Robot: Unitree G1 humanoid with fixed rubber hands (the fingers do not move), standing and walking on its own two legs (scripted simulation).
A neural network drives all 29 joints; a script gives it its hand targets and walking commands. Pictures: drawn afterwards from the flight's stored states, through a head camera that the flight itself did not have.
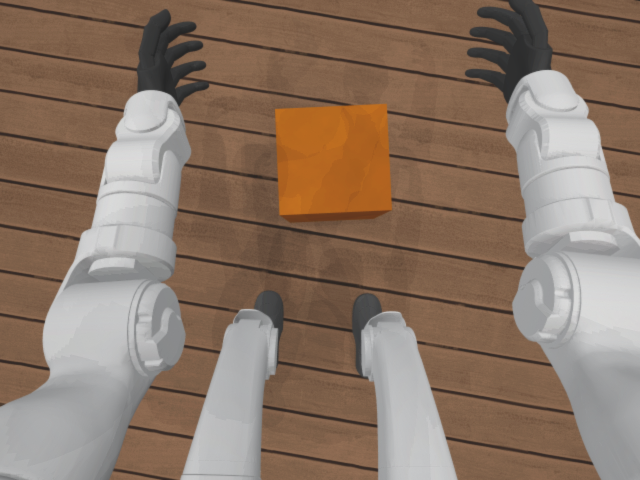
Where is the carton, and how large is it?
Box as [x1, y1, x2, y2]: [275, 104, 391, 222]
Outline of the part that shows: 386,104 275,109 279,213 281,216 290,222 373,218 391,209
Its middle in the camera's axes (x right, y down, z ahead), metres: +0.03 -0.14 +0.84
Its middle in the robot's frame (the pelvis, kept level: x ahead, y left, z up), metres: +0.51 -0.02 -0.52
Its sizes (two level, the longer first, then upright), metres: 0.210 0.200 0.250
